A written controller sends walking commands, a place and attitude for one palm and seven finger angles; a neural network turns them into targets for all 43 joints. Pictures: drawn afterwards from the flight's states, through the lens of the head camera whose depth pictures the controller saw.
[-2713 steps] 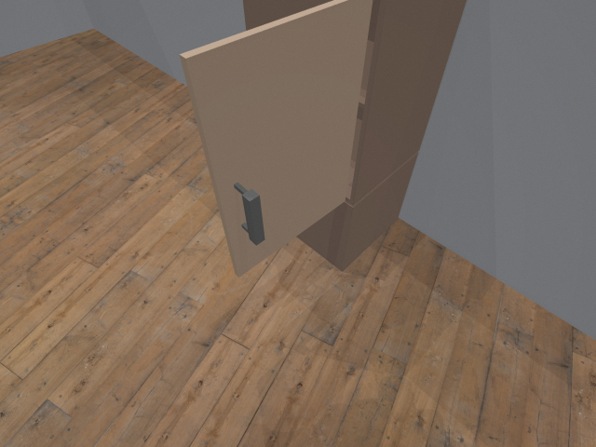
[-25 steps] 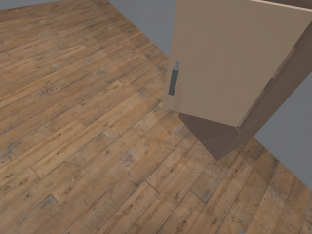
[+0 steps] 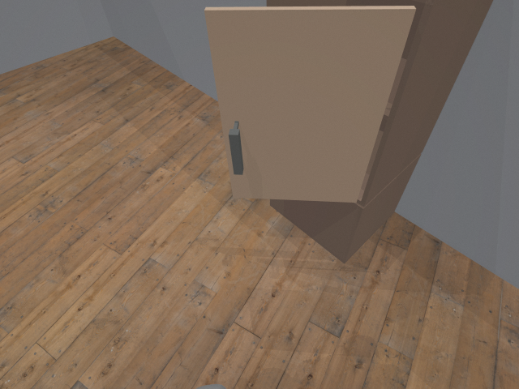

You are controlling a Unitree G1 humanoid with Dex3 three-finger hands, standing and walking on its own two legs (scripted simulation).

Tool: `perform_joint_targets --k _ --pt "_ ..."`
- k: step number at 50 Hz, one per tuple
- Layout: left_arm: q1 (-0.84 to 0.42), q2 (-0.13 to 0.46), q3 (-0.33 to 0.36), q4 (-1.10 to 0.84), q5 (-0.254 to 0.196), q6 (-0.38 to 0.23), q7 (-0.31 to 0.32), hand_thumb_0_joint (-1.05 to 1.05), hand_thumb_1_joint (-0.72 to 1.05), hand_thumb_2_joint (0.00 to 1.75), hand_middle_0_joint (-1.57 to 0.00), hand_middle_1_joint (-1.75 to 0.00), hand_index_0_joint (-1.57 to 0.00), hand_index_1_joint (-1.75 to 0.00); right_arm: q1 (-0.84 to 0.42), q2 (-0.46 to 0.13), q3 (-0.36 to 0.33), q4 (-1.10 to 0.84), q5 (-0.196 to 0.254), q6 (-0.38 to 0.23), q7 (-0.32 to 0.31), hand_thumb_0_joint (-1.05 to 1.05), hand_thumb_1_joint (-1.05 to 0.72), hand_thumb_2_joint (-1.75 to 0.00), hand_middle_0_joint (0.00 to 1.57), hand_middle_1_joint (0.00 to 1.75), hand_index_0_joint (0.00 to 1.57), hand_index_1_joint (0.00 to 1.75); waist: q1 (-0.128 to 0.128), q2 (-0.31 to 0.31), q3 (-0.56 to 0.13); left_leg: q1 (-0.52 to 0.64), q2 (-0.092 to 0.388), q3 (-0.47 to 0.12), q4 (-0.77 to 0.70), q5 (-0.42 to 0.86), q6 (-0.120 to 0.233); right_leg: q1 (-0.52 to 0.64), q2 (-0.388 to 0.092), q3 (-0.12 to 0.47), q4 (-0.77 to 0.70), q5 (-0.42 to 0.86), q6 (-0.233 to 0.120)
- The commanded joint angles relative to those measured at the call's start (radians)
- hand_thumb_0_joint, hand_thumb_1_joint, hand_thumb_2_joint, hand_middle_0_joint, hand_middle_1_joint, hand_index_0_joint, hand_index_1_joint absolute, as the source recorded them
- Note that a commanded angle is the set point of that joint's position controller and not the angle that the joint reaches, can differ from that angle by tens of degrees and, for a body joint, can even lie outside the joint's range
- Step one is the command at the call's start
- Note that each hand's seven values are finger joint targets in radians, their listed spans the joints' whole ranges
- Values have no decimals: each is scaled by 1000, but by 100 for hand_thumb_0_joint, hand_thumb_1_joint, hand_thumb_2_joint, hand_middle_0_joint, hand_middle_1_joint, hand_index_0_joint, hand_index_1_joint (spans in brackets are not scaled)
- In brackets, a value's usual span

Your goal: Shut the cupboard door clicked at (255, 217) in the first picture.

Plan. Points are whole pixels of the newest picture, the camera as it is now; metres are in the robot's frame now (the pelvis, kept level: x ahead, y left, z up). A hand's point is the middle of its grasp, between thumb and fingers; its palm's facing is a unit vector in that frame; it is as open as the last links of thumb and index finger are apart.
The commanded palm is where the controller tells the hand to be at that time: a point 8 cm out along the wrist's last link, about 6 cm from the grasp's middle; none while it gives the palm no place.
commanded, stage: take the last steps up to it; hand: left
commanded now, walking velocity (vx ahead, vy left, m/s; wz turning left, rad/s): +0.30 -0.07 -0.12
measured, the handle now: (237, 147) +0.73 +0.10 -0.10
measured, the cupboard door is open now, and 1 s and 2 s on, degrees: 42 42 42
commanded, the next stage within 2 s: come to a stop and stand still in 0.64 s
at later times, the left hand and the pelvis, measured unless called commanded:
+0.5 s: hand (175, 355) +0.21 +0.18 -0.16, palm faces -0.05 -0.98 -0.20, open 7.4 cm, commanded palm none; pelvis +0.13 -0.01 +0.00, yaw -4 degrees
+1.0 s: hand (214, 320) +0.29 +0.12 -0.19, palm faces +0.02 -0.99 -0.15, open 7.3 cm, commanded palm none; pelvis +0.27 -0.04 +0.00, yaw -3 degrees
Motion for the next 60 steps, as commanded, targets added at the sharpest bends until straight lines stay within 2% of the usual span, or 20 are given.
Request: perform_joint_targets --k 1,8,9,10,11,12,19,26,27,28,29,30,35,41,43,47,50,55,59,60 --pt "16 175 37 -33 -2 -50 15 0 90 90 -20 -30 -20 -30 -78 -43 -11 -111 1 -51 17 0 -90 -90 20 30 20 30 9 -212 68 -101 34 -16 -56 87 -23 -21 -229 194 -275 14 -170" --pt "47 181 45 32 -7 -51 4 0 90 90 -20 -30 -20 -30 34 -24 -6 -70 1 -92 8 0 -90 -90 20 30 20 30 -31 -122 21 260 -27 55 -514 216 -10 -93 -177 168 -125 -33 -130" --pt "51 149 38 31 -11 -48 1 0 90 90 -20 -30 -20 -30 126 -66 -12 -34 -2 -104 0 0 -90 -90 20 30 20 30 -63 -11 -21 411 8 -6 -583 200 -2 -165 -121 123 34 -30 -97" --pt "83 84 25 22 -19 -47 -7 0 90 90 -20 -30 -20 -30 228 -162 -34 -7 -17 -112 -9 0 -90 -90 20 30 20 30 -88 240 -68 552 236 -327 -674 108 75 -346 -8 21 304 -126 -38" --pt "47 87 16 -10 -13 -49 -9 0 90 90 -20 -30 -20 -30 300 -218 -42 -4 -19 -105 -21 0 -90 -90 20 30 20 30 -113 287 -75 573 401 -556 -797 25 169 -460 32 -9 532 -284 -18" --pt "-25 112 18 -32 -3 -47 -12 0 90 90 -20 -30 -20 -30 280 -216 -39 -15 -13 -96 -25 0 -90 -90 20 30 20 30 -108 133 15 484 434 -564 -812 5 218 -497 -28 48 640 -252 -29" --pt "-20 52 21 10 -1 -26 -32 0 90 90 -20 -30 -20 -30 103 -85 -6 -24 -7 -113 -26 0 -90 -90 20 30 20 30 -2 84 75 274 238 -108 -829 264 152 -350 -94 -3 432 5 22" --pt "58 83 32 39 0 -37 -26 0 90 90 -20 -30 -20 -30 67 -85 -21 3 3 -86 -11 0 -90 -90 20 30 20 30 51 -1 27 179 177 -21 -662 124 112 -8 -18 -95 85 135 20" --pt "130 129 41 61 2 -46 -19 0 90 90 -20 -30 -20 -30 64 -57 -16 7 9 -86 -5 0 -90 -90 20 30 20 30 88 -88 16 94 112 29 -527 89 81 116 -49 -28 8 93 1" --pt "228 209 58 89 7 -61 -7 0 90 90 -20 -30 -20 -30 61 -1 -4 -8 18 -86 3 0 -90 -90 20 30 20 30 132 -293 -19 -53 0 122 -292 -40 38 225 -232 224 -105 -34 -71" --pt "275 271 68 99 -1 -61 3 0 90 90 -20 -30 -20 -30 49 19 2 -39 23 -80 3 0 -90 -90 20 30 20 30 140 -422 -47 -118 -41 69 -31 -245 39 213 -398 471 -278 -141 -160" --pt "223 251 60 83 -9 -55 8 0 90 90 -20 -30 -20 -30 24 -2 -6 -41 17 -75 4 0 -90 -90 20 30 20 30 118 -297 13 -142 -5 -16 74 -189 49 123 -394 457 -323 -241 -187" --pt "43 104 23 52 -1 -72 24 0 90 90 -20 -30 -20 -30 48 47 7 3 8 -70 1 0 -90 -90 20 30 20 30 7 -191 -8 -8 40 -31 -35 17 21 -29 -274 128 -225 292 -163" --pt "25 95 2 78 -15 -68 35 0 90 90 -20 -30 -20 -30 80 81 40 30 17 -78 -9 0 -90 -90 20 30 20 30 -15 -107 -70 280 -25 -3 -579 358 -8 -25 -190 28 -62 526 -88" --pt "72 58 -12 79 -25 -54 43 0 90 90 -20 -30 -20 -30 66 -17 28 18 18 -94 -22 0 -90 -90 20 30 20 30 15 43 -114 381 136 -144 -585 883 58 -68 -119 2 -3 345 3" --pt "75 88 -6 77 -9 -10 52 0 90 90 -20 -30 -20 -30 -37 -56 12 -11 26 -58 -45 0 -90 -90 20 30 20 30 25 125 39 298 163 -153 -594 980 114 -90 -95 -14 35 243 24" --pt "80 111 6 53 -16 3 50 0 90 90 -20 -30 -20 -30 -18 -94 -5 -24 22 -45 -53 0 -90 -90 20 30 20 30 13 145 -67 433 244 -201 -596 1238 181 -142 -58 -13 203 -86 31" --pt "55 92 24 11 -11 21 48 0 90 90 -20 -30 -20 -30 -91 -129 -33 -71 6 -26 -55 0 -90 -90 20 30 20 30 12 65 -126 455 283 -199 -565 1107 249 -219 -18 43 378 -209 26" --pt "123 93 25 3 1 12 41 0 90 90 -20 -30 -20 -30 -155 -120 -39 -93 17 -19 -41 0 -90 -90 20 30 20 30 57 -5 -140 300 184 -132 -501 714 148 -12 -28 9 38 153 26" --pt "121 138 29 -4 10 4 44 0 90 90 -20 -30 -20 -30 -148 -84 -37 -99 26 -15 -34 0 -90 -90 20 30 20 30 54 -149 -117 213 83 -83 -415 440 87 14 -117 142 -78 344 -2"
